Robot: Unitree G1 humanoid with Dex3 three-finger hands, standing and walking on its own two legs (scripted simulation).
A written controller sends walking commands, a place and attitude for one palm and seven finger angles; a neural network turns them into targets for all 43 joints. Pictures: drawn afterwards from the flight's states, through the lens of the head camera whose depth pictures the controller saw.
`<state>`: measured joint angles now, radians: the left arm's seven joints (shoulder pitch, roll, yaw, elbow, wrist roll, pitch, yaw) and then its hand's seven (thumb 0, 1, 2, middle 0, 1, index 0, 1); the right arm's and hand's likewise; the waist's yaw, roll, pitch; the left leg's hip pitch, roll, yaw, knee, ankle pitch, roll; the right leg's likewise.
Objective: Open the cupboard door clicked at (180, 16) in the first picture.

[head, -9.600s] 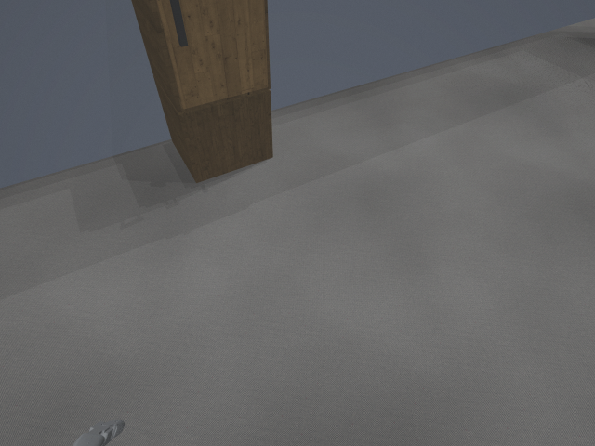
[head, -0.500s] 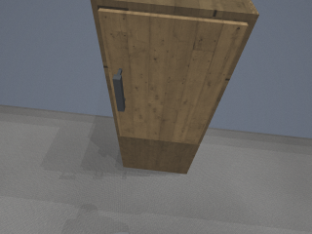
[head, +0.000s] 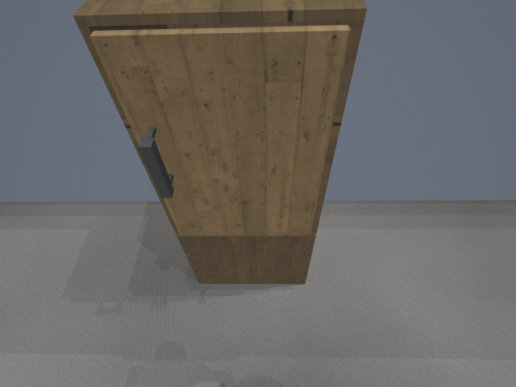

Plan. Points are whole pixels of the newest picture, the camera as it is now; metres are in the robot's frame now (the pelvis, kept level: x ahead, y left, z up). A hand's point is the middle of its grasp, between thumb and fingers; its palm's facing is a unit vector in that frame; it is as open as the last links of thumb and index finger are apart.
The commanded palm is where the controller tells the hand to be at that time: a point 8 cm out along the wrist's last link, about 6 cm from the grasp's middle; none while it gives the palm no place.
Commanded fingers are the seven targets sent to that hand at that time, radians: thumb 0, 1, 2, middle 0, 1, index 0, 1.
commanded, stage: come to a stop and stand still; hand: left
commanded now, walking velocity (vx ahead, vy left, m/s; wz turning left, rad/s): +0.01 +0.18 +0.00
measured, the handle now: (160, 163) +0.52 +0.24 +0.01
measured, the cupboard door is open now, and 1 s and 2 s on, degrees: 0 0 0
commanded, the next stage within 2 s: look again from close up in 0.50 s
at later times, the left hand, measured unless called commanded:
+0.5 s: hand out of the picture -0.01 +0.20 -0.16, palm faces +0.05 -0.98 -0.17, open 7.4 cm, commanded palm none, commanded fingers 0.00 0.90 0.90 -0.20 -0.30 -0.20 -0.30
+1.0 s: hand out of the picture +0.04 +0.16 -0.17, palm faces +0.06 -0.98 -0.20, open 7.2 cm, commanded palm none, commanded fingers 0.00 0.90 0.90 -0.20 -0.30 -0.20 -0.30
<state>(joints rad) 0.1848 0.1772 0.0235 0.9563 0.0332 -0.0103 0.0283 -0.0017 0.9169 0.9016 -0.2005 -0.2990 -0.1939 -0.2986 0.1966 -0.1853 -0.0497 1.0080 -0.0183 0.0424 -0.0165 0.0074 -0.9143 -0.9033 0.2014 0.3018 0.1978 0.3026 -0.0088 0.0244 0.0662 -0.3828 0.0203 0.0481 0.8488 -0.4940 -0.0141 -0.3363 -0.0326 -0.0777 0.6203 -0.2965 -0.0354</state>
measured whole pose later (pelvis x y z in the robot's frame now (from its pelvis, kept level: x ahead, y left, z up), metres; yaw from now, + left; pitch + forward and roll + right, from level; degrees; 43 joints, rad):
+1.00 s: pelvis +0.01 -0.02 +0.01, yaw +1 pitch -2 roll +0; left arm 0.29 0.16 0.01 1.02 0.02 -0.01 0.05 0.01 0.94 0.90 -0.20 -0.30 -0.20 -0.30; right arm 0.21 -0.16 -0.02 1.02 -0.02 0.00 -0.03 0.01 -0.91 -0.90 0.20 0.30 0.19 0.30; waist 0.00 -0.01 -0.01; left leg -0.20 0.01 0.07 0.54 -0.31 0.02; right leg -0.14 0.05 -0.10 0.48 -0.32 -0.07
